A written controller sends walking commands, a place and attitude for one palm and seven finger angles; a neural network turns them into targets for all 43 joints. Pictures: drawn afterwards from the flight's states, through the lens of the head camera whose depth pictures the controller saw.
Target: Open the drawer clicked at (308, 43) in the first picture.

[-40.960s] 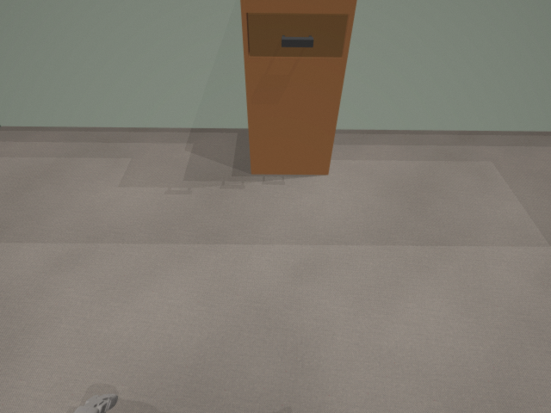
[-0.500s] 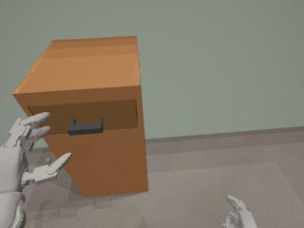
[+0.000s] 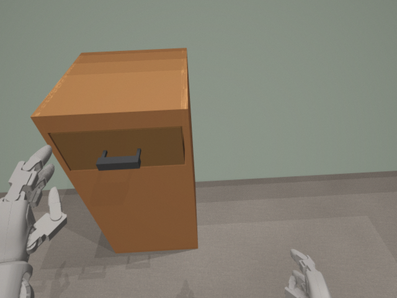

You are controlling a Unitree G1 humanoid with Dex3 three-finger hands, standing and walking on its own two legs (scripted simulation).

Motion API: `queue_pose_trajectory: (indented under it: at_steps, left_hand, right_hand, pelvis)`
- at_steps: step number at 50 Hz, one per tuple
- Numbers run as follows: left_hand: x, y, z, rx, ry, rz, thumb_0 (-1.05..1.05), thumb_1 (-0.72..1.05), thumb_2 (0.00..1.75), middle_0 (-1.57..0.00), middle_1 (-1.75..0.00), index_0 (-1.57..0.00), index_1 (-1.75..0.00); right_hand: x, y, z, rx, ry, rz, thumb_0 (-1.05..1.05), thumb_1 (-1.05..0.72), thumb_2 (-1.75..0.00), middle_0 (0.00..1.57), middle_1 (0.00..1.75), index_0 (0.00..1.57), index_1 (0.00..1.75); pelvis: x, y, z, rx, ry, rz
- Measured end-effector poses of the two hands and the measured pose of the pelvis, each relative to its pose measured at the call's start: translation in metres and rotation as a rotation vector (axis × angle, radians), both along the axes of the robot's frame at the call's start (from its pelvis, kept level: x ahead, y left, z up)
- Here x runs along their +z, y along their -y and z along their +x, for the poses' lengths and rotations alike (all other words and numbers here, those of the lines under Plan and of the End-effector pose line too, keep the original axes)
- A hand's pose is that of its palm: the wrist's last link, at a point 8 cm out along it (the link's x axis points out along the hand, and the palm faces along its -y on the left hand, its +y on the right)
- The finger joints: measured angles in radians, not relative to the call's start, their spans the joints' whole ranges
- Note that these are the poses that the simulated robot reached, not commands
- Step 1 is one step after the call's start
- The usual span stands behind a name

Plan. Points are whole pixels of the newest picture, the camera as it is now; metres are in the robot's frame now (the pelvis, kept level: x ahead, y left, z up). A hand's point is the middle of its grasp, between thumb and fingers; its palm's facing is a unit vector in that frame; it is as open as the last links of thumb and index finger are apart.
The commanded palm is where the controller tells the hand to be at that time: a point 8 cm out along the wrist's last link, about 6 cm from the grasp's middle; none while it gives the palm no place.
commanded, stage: step back with the hand held close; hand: left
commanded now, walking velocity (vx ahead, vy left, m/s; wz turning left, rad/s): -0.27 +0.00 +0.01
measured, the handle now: (120, 157) +0.50 +0.32 -0.04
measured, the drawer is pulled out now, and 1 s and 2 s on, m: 0.00 0.00 0.00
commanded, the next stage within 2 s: stop stepping back and stand still in 1.22 s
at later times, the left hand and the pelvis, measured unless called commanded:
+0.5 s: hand (38, 224) +0.17 +0.27 +0.15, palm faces +0.30 -0.82 -0.48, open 7.4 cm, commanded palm +0.11 +0.32 +0.17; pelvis -0.02 +0.04 -0.01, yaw +0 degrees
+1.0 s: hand out of the picture +0.09 +0.29 +0.17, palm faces +0.39 -0.81 -0.43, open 7.4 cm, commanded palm +0.03 +0.32 +0.17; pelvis -0.10 +0.04 -0.01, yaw +0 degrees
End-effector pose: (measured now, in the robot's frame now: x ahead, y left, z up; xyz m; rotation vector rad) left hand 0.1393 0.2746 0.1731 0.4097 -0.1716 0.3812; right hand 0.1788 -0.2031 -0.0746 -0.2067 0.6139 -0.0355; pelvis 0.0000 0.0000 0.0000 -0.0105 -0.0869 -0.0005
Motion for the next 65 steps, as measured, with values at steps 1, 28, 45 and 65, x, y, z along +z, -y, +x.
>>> queue_pose_trajectory:
  at_steps: [1, 28, 45, 65]
  left_hand:
    - [0.0, 0.0, 0.001, -0.002, -0.001, 0.001, 0.01, 0.88, 0.89, -0.21, -0.31, -0.21, -0.31]
    - [0.002, -0.036, -0.02, -0.088, -0.011, 0.145, 0.01, 0.89, 0.89, -0.21, -0.3, -0.21, -0.3]
    - [-0.01, -0.051, -0.076, -0.051, 0.1, 0.102, 0.01, 0.89, 0.89, -0.21, -0.3, -0.21, -0.3]
    - [0.016, 0.02, -0.151, -0.238, 0.013, 0.185, 0.01, 0.89, 0.89, -0.21, -0.3, -0.21, -0.3]
  right_hand:
    - [-0.001, 0.001, -0.001, -0.004, -0.004, -0.001, 0.02, -0.9, -0.9, 0.2, 0.3, 0.2, 0.3]
    - [0.009, -0.012, -0.028, -0.096, -0.03, -0.046, 0.02, -0.91, -0.9, 0.2, 0.3, 0.2, 0.3]
    - [-0.004, -0.01, -0.109, -0.105, -0.115, -0.134, 0.02, -0.91, -0.9, 0.2, 0.3, 0.2, 0.3]
    - [-0.014, 0.019, -0.202, -0.116, -0.127, -0.011, 0.01, -0.9, -0.9, 0.2, 0.3, 0.2, 0.3]
  pelvis:
    - [0.0, 0.0, 0.0, -0.001, 0.0, 0.0]
    - [-0.011, -0.038, -0.032, -0.012, -0.125, 0.016]
    - [-0.022, -0.045, -0.085, 0.027, -0.117, -0.018]
    - [-0.01, -0.004, -0.184, -0.05, -0.187, 0.005]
